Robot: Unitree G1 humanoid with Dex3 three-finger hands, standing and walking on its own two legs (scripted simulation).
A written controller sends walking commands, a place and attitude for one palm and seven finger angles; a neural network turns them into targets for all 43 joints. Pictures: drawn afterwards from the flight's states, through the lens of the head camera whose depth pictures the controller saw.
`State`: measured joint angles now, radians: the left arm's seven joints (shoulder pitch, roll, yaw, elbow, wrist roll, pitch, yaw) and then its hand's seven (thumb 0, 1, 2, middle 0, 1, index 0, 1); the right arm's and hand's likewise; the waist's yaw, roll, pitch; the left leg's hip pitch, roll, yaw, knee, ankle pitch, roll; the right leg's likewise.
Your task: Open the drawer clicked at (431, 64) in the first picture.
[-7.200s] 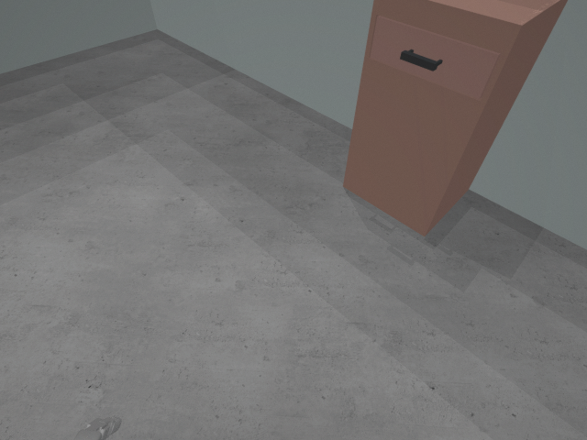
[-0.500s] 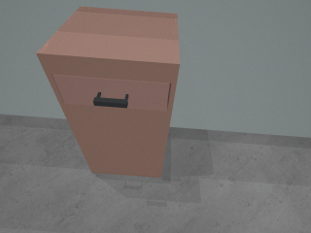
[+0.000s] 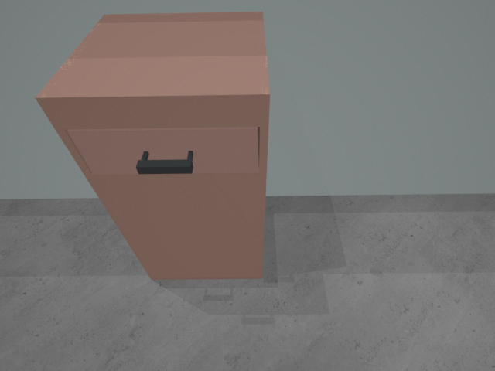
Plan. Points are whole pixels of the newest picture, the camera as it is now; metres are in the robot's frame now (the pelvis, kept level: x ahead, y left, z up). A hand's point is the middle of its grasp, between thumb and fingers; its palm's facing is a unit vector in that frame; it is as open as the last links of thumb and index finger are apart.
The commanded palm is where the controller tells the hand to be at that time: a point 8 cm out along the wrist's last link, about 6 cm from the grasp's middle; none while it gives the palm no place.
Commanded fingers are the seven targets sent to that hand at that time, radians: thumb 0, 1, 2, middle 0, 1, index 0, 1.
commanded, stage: look again from close up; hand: left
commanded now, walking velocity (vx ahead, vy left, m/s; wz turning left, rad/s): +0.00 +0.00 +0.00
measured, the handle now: (166, 160) +0.56 +0.23 -0.02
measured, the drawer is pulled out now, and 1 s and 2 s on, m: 0.00 0.00 0.00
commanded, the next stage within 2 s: raise the hand with hooked fingers in 0.34 s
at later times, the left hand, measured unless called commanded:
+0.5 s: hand out of the picture +0.01 +0.13 -0.16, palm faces -0.06 -0.96 -0.27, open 7.3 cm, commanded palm +0.11 +0.18 -0.06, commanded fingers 0.00 0.81 0.86 -0.21 -0.36 -0.21 -0.36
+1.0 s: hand (140, 365) +0.15 +0.18 -0.06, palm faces +0.00 -0.09 -1.00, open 9.4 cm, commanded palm +0.16 +0.19 +0.01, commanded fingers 0.00 0.22 0.61 -0.25 -0.74 -0.25 -0.74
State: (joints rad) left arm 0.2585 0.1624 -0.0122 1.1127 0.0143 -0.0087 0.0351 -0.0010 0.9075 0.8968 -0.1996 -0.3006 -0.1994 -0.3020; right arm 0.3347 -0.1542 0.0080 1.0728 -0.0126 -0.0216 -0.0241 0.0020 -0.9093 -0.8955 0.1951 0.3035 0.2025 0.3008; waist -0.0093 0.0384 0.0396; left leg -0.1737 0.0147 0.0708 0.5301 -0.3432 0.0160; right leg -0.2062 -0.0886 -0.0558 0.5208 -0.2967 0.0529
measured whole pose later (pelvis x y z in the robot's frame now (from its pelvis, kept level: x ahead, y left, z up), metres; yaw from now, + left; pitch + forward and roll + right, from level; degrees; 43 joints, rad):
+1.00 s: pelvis -0.04 -0.05 -0.05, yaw -2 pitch +11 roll +2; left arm 0.42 0.35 -0.06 0.00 1.14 -0.10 0.49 0.00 0.43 0.70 -0.26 -0.60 -0.26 -0.60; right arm 0.05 -0.24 -0.06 0.53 -0.10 0.01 0.01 0.01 -0.91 -0.90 0.19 0.30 0.20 0.30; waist 0.13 -0.03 -0.10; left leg -0.65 0.04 0.00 0.92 -0.45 -0.05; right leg -0.72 -0.04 -0.02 0.96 -0.43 -0.02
